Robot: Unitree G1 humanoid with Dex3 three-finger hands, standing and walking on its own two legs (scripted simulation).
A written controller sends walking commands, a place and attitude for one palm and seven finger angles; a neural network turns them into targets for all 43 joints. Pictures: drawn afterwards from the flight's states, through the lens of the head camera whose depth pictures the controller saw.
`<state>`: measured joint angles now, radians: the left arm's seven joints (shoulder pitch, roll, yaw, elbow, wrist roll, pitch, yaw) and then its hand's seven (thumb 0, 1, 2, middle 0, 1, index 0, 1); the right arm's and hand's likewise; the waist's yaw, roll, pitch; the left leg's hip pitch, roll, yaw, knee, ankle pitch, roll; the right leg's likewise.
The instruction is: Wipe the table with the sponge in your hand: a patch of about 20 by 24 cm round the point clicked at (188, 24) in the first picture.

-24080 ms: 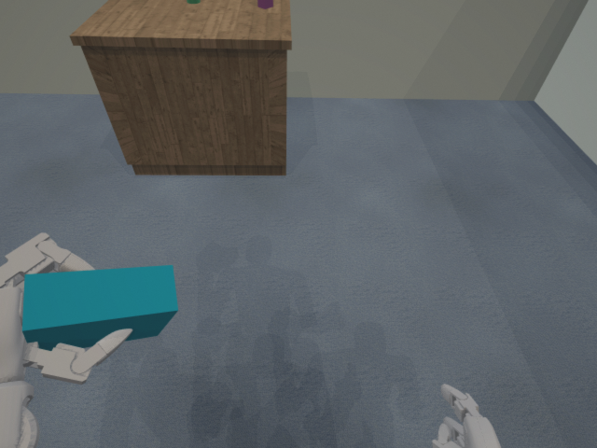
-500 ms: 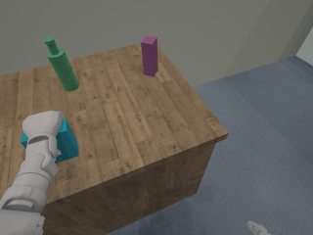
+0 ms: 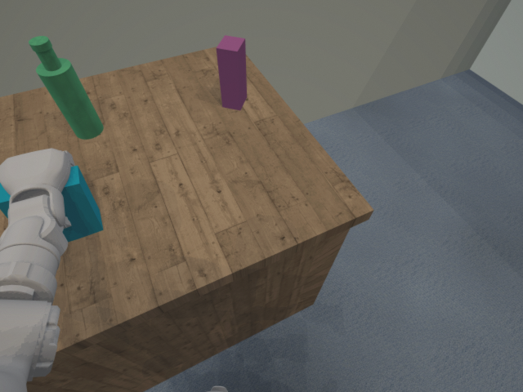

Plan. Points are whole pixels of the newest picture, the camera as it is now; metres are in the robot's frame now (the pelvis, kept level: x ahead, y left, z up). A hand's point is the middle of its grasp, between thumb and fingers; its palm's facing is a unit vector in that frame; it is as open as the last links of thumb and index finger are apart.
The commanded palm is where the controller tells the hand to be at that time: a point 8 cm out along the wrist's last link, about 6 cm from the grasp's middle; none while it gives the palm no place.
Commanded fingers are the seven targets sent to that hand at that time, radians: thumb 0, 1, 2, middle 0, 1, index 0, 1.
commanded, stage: wipe forward along the first lane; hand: left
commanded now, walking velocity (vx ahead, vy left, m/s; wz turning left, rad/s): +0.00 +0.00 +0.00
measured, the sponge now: (60, 217) +0.39 +0.36 +0.01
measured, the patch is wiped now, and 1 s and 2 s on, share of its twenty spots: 0.30 0.40 0.50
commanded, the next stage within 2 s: slide across to the middle lane in 0.24 s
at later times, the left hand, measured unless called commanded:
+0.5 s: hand (56, 175) +0.45 +0.36 +0.05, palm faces -0.14 +0.03 -0.99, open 9.1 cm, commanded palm +0.43 +0.33 +0.09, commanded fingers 0.00 0.10 1.30 -1.20 -1.60 -1.20 -1.60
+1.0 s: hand (90, 167) +0.47 +0.31 +0.05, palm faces -0.11 +0.00 -0.99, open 9.1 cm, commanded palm +0.45 +0.29 +0.09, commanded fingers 0.00 0.10 1.30 -1.20 -1.60 -1.20 -1.60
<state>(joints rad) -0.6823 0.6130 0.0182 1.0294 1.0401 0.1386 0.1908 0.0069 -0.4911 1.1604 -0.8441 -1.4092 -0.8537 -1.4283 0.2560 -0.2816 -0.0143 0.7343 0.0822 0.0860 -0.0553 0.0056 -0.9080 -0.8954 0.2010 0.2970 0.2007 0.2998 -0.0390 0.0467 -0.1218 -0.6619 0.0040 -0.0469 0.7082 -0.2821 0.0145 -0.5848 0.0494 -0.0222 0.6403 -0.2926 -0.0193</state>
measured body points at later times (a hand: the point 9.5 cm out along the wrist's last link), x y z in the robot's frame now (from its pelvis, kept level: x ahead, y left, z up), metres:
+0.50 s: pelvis +0.01 +0.01 +0.00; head +0.10 +0.02 +0.44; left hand +0.45 +0.36 +0.10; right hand +0.06 -0.26 -0.13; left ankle +0.03 +0.11 -0.72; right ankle +0.01 -0.11 -0.72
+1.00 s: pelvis +0.03 +0.01 +0.01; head +0.10 +0.02 +0.45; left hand +0.47 +0.31 +0.10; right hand +0.12 -0.25 -0.12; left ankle +0.03 +0.11 -0.72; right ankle +0.01 -0.11 -0.72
